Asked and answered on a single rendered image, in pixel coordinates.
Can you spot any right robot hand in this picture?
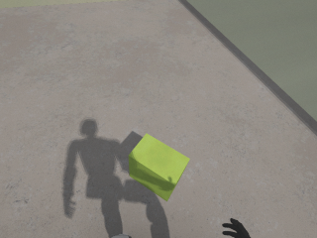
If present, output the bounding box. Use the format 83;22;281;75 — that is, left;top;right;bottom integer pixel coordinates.
222;218;251;238

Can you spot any carton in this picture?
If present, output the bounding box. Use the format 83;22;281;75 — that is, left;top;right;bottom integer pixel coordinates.
128;134;190;201

